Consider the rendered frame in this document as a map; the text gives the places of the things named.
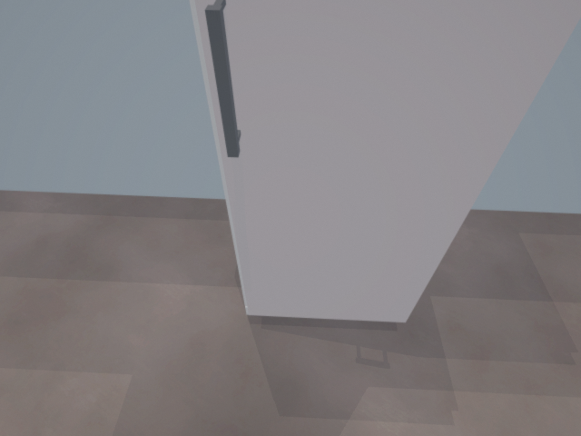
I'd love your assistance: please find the handle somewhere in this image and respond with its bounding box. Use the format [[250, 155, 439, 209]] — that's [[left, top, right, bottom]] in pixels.
[[205, 0, 241, 157]]

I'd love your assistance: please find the fridge door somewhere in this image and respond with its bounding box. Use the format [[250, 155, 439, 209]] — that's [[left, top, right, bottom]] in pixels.
[[195, 0, 581, 322]]

